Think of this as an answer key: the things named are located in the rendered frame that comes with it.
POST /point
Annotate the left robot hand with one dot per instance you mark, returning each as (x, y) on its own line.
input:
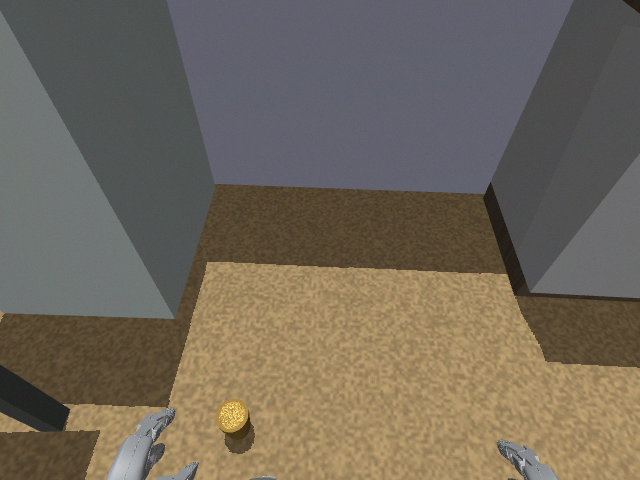
(137, 455)

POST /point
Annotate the right robot hand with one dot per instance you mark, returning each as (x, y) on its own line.
(526, 461)

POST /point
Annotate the cup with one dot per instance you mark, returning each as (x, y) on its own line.
(233, 418)

